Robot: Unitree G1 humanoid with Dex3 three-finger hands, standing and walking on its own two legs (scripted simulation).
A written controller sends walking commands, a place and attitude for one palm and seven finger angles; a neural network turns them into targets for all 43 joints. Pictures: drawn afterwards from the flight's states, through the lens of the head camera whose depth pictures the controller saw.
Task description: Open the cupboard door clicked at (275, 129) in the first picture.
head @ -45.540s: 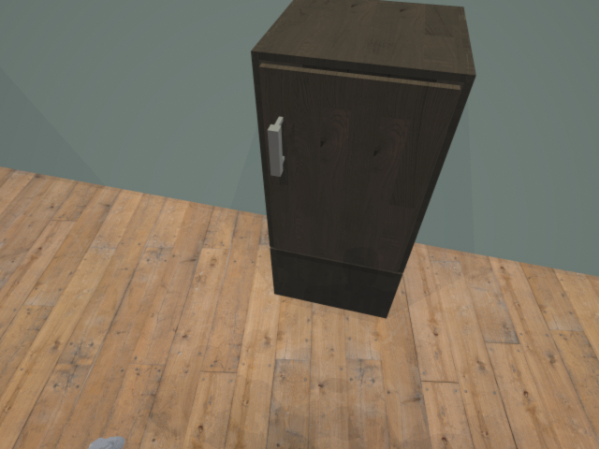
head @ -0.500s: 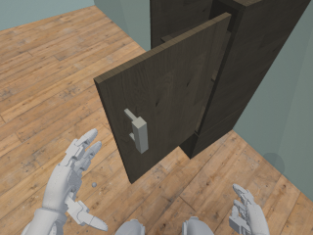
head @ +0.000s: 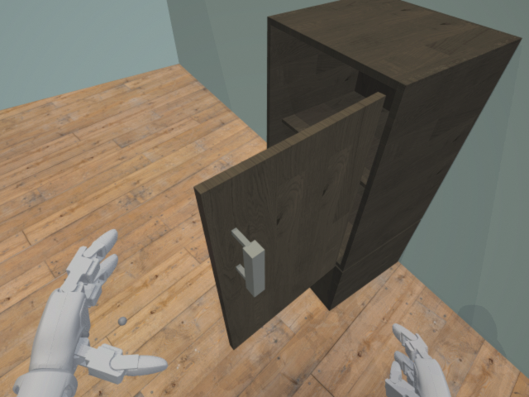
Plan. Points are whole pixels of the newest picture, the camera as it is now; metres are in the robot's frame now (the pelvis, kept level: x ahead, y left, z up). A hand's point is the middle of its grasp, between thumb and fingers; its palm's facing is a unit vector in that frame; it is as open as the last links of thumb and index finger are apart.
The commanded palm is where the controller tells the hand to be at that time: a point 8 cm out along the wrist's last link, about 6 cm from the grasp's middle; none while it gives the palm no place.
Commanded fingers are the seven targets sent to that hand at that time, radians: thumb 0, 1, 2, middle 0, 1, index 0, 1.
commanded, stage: draw the hand back to the body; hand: left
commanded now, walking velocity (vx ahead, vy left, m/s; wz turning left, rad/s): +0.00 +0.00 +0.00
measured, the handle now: (246, 261) +0.33 +0.07 +0.01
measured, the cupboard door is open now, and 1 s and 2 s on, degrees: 96 96 96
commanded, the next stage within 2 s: step back with the hand held close in 0.92 s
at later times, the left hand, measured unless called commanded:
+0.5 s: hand (55, 269) +0.20 +0.24 +0.19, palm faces +0.43 -0.79 -0.44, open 9.6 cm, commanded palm +0.15 +0.28 +0.20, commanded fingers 0.00 0.87 0.88 -0.20 -0.30 -0.20 -0.30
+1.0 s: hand (62, 274) +0.19 +0.22 +0.20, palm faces +0.45 -0.78 -0.43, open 7.4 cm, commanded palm +0.14 +0.26 +0.20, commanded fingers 0.00 0.90 0.90 -0.20 -0.30 -0.20 -0.30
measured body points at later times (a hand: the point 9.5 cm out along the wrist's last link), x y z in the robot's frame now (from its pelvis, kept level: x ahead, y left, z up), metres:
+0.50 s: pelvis +0.01 -0.01 +0.04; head +0.00 -0.04 +0.49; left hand +0.17 +0.28 +0.21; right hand +0.20 -0.23 -0.05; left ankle -0.03 +0.09 -0.70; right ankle +0.02 -0.13 -0.70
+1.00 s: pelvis +0.00 -0.03 +0.04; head -0.02 -0.06 +0.49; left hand +0.16 +0.26 +0.22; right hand +0.18 -0.26 -0.05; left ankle -0.03 +0.09 -0.70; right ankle +0.02 -0.13 -0.70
